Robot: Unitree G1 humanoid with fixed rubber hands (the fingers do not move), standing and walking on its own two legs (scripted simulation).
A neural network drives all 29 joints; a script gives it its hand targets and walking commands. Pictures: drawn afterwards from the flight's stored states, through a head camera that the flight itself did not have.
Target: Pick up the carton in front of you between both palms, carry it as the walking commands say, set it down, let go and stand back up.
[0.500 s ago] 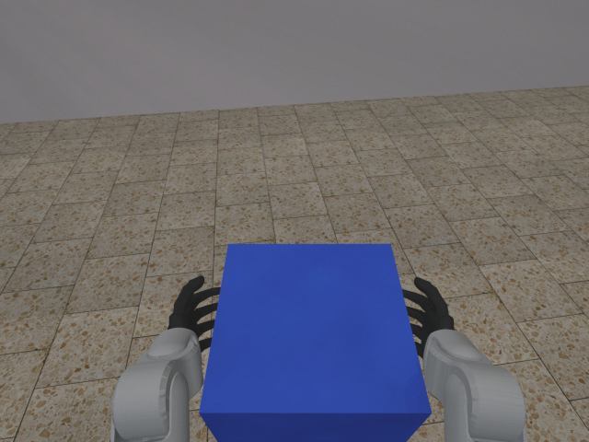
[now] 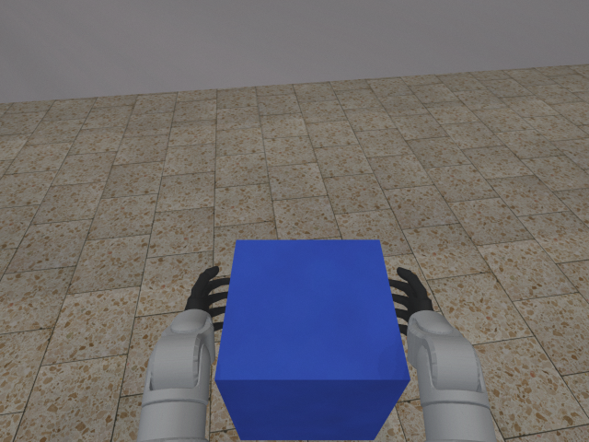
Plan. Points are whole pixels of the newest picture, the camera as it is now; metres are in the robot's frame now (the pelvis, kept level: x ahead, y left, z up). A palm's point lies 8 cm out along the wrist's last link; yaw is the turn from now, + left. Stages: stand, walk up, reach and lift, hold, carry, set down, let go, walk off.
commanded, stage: carry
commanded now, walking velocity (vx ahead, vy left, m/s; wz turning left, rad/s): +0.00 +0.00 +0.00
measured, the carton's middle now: (307, 343) +0.28 +0.00 -0.04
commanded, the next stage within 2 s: hold in 0.20 s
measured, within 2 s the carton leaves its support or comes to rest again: neither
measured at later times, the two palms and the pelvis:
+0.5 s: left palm (190, 320) +0.27 +0.16 +0.05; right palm (412, 316) +0.28 -0.14 +0.04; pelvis -0.01 +0.00 +0.01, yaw +1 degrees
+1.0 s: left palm (192, 327) +0.26 +0.16 +0.04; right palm (415, 320) +0.27 -0.14 +0.04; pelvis -0.06 -0.01 -0.01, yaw +3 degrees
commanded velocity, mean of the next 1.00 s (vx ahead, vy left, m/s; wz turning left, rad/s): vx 0.00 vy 0.00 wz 0.00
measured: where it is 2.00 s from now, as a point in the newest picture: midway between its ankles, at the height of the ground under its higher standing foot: outside the picture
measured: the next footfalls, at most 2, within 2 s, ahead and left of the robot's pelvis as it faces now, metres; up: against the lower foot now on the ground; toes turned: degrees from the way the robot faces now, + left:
none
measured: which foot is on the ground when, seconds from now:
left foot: down 0.00-1.00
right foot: down 0.00-1.00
